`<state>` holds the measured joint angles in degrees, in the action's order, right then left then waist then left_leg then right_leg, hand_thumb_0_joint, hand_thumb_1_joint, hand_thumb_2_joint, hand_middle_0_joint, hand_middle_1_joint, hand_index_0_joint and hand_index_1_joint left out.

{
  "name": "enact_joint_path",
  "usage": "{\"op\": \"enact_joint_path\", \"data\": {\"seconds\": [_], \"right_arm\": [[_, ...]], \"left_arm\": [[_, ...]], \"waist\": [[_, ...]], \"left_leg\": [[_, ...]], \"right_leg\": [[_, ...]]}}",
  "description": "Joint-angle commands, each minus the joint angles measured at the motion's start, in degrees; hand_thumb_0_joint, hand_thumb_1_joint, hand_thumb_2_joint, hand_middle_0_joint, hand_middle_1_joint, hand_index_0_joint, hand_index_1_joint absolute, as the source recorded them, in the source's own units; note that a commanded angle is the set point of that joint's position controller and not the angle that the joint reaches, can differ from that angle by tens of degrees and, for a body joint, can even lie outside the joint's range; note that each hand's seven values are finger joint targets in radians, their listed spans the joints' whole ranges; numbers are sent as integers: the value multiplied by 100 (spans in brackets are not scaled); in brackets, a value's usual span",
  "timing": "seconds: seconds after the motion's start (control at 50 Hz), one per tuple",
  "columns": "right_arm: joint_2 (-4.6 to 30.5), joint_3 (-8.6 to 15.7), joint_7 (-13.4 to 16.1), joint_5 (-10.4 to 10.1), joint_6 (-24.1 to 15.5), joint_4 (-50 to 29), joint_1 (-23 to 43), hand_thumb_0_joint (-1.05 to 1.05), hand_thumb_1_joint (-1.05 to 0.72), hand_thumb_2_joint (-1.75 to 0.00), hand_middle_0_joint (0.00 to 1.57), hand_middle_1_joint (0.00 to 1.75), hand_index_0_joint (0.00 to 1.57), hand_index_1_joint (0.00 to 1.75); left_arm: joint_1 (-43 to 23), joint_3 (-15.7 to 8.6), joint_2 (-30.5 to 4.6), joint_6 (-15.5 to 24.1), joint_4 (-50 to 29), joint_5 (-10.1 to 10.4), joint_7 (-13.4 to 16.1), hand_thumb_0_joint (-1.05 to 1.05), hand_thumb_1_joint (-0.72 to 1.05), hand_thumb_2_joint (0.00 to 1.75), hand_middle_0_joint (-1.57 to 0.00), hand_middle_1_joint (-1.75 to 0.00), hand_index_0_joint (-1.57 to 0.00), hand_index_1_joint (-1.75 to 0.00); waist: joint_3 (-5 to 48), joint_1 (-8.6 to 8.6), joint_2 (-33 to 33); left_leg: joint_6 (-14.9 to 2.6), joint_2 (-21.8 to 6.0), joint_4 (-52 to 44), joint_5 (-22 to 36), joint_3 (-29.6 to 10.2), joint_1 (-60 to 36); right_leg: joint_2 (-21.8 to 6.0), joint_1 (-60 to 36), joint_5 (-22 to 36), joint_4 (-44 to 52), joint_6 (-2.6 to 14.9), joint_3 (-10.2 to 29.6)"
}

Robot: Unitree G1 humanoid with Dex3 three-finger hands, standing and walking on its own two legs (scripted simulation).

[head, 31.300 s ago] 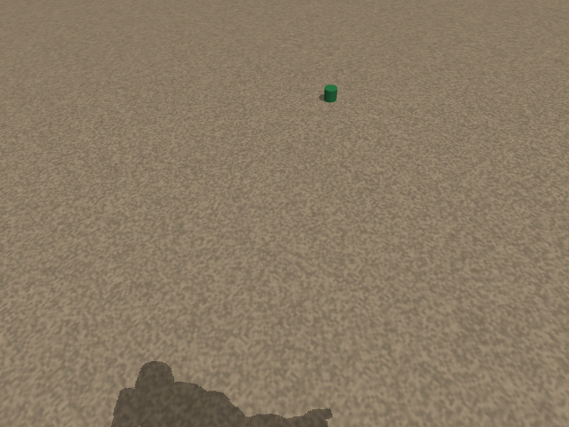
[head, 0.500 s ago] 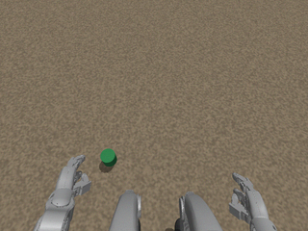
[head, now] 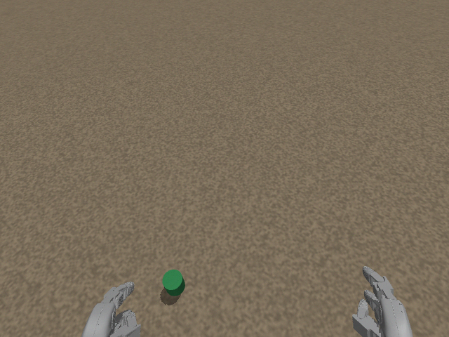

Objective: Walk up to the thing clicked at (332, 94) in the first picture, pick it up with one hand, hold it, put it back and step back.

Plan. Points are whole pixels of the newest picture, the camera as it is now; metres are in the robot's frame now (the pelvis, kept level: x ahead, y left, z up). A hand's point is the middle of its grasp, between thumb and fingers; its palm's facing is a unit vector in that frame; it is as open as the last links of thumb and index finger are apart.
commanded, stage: home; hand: left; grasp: from above
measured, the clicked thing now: (174, 282) +0.45 +0.26 -0.68
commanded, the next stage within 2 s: stand in 1.88 s
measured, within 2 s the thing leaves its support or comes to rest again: neither
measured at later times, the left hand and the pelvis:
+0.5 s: hand (138, 332) +0.16 +0.18 -0.05, palm faces +0.04 -0.98 -0.20, open 7.4 cm; pelvis +0.00 +0.00 +0.00, yaw +0 degrees
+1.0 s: hand (137, 332) +0.16 +0.18 -0.05, palm faces +0.04 -0.98 -0.20, open 7.4 cm; pelvis +0.00 +0.00 +0.00, yaw +0 degrees
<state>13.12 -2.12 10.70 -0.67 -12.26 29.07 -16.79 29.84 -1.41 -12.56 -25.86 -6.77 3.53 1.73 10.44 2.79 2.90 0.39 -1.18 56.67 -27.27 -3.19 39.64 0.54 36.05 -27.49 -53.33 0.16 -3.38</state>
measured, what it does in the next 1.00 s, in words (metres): stands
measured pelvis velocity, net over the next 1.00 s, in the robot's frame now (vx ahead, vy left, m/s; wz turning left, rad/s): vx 0.00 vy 0.00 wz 0.00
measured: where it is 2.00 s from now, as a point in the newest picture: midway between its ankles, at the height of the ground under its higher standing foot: outside the picture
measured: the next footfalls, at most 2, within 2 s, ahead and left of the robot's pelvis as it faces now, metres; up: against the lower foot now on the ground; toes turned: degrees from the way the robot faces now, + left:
none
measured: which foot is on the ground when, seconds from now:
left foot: down 0.00-1.00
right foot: down 0.00-1.00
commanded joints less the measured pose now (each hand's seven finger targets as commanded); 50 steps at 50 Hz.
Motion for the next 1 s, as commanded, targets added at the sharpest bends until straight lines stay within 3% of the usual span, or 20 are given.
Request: {"op": "enact_joint_path", "data": {"seconds": [0.0, 0.32, 0.46, 0.52, 0.68, 0.78, 0.98], "right_arm": [[653, 326, 66, 31, -389, -800, 309, 0, -90, -90, 20, 30, 20, 30], [658, 294, 52, 29, -450, -783, 398, 0, -90, -90, 20, 30, 20, 30], [662, 289, 60, 29, -484, -776, 408, 0, -90, -90, 20, 30, 20, 30], [660, 302, 70, 18, -489, -760, 386, 0, -90, -90, 20, 30, 20, 30], [654, 289, 73, 21, -504, -756, 420, 0, -90, -90, 20, 30, 20, 30], [672, 304, 74, 17, -515, -755, 401, 0, -90, -90, 20, 30, 20, 30], [650, 311, 64, 30, -521, -731, 394, 0, -90, -90, 20, 30, 20, 30]], "left_arm": [[-314, -342, -589, 322, -999, -78, -49, 0, 90, 90, -20, -30, -20, -30], [-214, -348, -618, 323, -997, -93, -1, 0, 90, 90, -20, -30, -20, -30], [-243, -384, -611, 317, -975, -69, -12, 0, 90, 90, -20, -30, -20, -30], [-202, -372, -624, 310, -1023, -77, -12, 0, 90, 90, -20, -30, -20, -30], [-343, -353, -627, 290, -1058, -86, -22, 0, 90, 90, -20, -30, -20, -30], [-263, -368, -648, 277, -1086, -80, -31, 0, 90, 90, -20, -30, -20, -30], [-262, -358, -624, 313, -1094, -81, -38, 0, 90, 90, -20, -30, -20, -30]], "waist": [[267, 68, -69], [330, -42, -98], [193, -57, -87], [372, -83, -117], [96, -35, -25], [256, -42, -9], [277, -47, 54]], "left_leg": [[-157, 148, -786, 1261, 98, -676], [-145, 136, -805, 1323, 63, -689], [-138, 114, -883, 1028, 36, -599], [-143, 130, -830, 1180, 56, -639], [-141, 119, -914, 751, 87, -554], [-137, 107, -872, 997, 71, -642], [-107, 80, -936, 964, -5, -640]], "right_leg": [[107, -125, 1237, 918, -31, -4], [108, -225, 1309, 887, -17, -15], [124, -143, 1009, 893, -12, -30], [108, -225, 1144, 886, -10, 0], [103, -48, 748, 957, -10, 5], [116, -120, 956, 894, -6, -6], [136, -103, 911, 812, 19, -37]]}}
